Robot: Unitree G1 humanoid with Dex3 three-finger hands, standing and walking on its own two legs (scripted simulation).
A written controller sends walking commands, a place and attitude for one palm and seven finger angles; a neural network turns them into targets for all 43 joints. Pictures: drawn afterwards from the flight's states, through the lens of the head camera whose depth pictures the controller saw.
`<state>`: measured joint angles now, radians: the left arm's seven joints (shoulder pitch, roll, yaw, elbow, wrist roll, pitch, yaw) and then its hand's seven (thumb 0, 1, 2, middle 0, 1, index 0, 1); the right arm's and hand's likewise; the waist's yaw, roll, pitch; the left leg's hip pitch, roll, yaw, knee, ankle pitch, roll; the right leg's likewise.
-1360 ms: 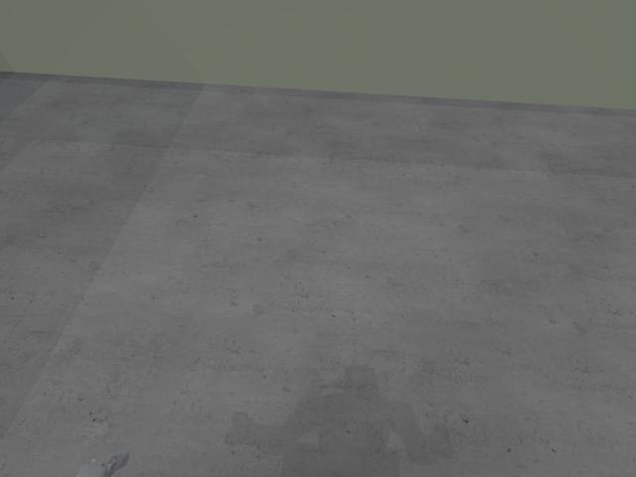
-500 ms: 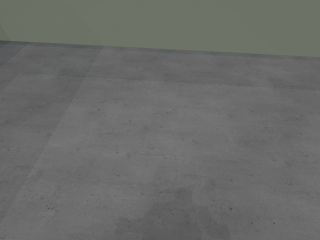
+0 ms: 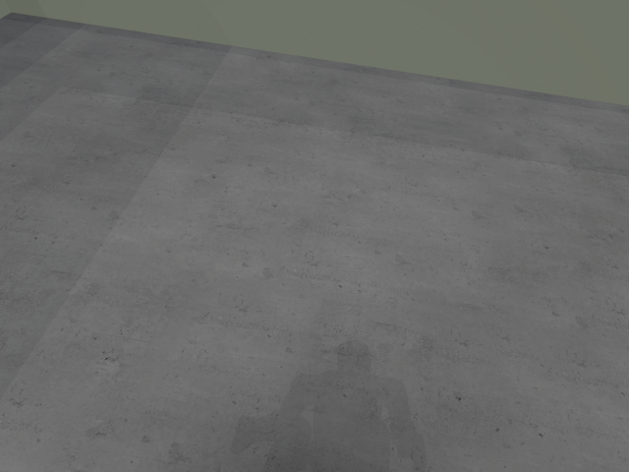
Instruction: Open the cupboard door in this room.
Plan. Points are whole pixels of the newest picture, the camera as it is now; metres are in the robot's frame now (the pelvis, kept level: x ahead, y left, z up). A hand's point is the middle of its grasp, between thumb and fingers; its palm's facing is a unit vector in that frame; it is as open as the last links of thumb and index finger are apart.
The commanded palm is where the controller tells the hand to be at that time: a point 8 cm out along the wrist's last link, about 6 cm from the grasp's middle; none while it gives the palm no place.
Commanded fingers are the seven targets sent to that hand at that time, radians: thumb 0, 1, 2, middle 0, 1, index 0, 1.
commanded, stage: turn or walk to find it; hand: left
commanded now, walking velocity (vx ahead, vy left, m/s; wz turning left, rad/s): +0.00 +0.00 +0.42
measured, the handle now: out of the picture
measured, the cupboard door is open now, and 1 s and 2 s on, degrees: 0 0 0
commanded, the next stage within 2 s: stand and wait in 1.86 s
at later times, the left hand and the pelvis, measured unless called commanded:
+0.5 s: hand out of the picture -0.03 +0.15 -0.14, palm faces +0.25 -0.92 -0.29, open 7.4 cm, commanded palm none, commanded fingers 0.00 0.90 0.90 -0.20 -0.30 -0.20 -0.30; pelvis -0.04 -0.06 +0.01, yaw +14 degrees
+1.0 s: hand out of the picture -0.14 +0.19 -0.17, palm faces +0.49 -0.84 -0.23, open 7.4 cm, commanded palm none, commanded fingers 0.00 0.90 0.90 -0.20 -0.30 -0.20 -0.30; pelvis -0.08 -0.02 +0.01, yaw +26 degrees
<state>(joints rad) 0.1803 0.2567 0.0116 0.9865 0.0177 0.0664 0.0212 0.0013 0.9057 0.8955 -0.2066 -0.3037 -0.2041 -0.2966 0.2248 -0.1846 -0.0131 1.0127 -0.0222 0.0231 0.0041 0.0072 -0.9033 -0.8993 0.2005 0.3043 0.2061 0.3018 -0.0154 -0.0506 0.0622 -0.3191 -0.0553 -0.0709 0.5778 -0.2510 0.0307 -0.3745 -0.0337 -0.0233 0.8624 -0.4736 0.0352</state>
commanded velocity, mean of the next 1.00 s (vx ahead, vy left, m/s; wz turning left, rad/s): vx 0.00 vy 0.00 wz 0.42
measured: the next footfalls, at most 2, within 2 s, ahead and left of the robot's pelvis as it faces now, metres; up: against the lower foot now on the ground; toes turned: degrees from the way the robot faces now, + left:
right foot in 0.28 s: +0.00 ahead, -0.15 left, +0.00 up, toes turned +8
left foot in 0.76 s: -0.09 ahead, +0.08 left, +0.00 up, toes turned +26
